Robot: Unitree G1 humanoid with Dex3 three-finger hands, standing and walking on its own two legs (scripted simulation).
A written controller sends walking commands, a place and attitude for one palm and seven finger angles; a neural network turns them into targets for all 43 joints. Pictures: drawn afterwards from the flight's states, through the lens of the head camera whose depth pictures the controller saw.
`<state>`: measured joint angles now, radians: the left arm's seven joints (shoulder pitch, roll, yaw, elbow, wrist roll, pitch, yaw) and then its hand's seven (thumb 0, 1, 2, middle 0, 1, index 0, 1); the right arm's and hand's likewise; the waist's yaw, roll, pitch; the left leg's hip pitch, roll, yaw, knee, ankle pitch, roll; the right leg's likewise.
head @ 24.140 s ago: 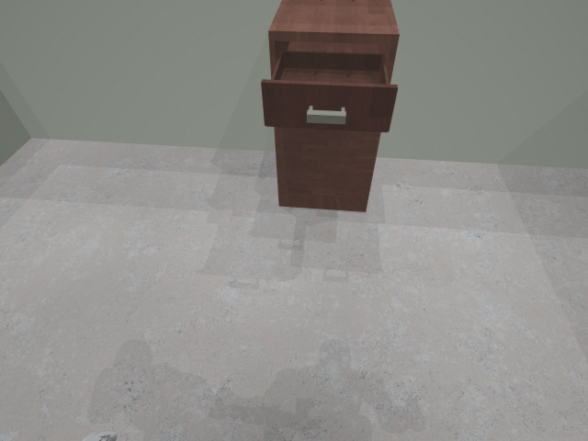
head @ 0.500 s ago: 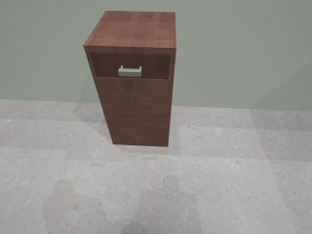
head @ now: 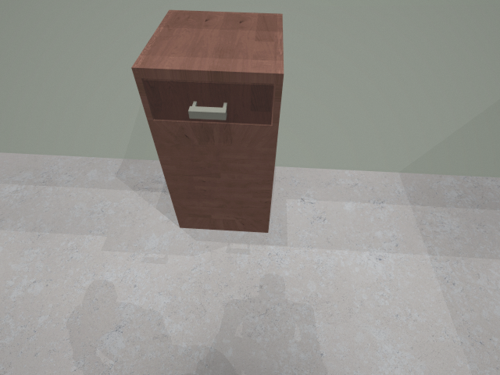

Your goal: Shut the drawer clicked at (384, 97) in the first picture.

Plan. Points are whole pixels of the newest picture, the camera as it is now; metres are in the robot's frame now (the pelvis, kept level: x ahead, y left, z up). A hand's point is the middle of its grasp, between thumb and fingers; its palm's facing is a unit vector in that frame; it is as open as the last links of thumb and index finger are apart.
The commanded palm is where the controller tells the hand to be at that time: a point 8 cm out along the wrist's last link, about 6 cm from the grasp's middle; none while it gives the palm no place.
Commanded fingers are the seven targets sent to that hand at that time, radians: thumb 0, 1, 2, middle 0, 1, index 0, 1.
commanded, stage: look to check the result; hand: left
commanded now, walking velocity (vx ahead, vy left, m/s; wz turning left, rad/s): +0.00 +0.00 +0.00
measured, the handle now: (209, 109) +0.83 +0.17 -0.06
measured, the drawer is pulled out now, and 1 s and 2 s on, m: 0.00 0.00 0.00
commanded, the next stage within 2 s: stand and wait in 0.08 s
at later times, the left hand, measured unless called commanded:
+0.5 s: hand out of the picture +0.01 +0.16 -0.17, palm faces +0.02 -0.98 -0.19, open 7.4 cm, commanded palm none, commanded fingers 0.00 0.90 0.90 -0.20 -0.30 -0.20 -0.30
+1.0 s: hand out of the picture +0.02 +0.16 -0.17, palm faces +0.01 -0.98 -0.21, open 7.4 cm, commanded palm none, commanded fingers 0.00 0.90 0.90 -0.20 -0.30 -0.20 -0.30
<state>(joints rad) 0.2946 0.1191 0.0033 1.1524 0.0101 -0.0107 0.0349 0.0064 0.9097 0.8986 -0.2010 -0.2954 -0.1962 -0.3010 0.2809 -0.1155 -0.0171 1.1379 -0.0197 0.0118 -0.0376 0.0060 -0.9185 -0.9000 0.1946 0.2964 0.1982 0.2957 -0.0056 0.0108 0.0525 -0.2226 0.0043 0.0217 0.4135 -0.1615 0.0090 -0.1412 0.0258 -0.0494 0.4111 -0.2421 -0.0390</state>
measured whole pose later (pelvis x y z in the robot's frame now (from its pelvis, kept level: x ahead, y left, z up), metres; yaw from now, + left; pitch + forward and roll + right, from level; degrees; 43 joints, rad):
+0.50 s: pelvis +0.01 +0.00 +0.00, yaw -1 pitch -1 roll +0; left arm 0.27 0.13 0.01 1.15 0.01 -0.01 0.04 0.01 0.91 0.90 -0.20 -0.30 -0.20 -0.30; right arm 0.27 -0.13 -0.01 1.15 -0.02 0.01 -0.04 0.00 -0.91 -0.90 0.20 0.30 0.20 0.30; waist -0.01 0.01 0.06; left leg -0.20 0.01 0.03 0.40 -0.17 0.00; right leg -0.12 0.03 -0.04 0.40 -0.25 -0.04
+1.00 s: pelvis +0.03 -0.01 +0.00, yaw -1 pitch -1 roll +0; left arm 0.27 0.14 0.00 1.15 0.01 -0.02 0.04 0.01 0.91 0.90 -0.20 -0.30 -0.20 -0.30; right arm 0.24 -0.15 -0.02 1.15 -0.02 0.01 -0.04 0.00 -0.92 -0.90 0.20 0.30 0.20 0.30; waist -0.01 0.01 0.05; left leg -0.17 0.01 0.03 0.38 -0.19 0.00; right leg -0.10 0.04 -0.03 0.38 -0.26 -0.05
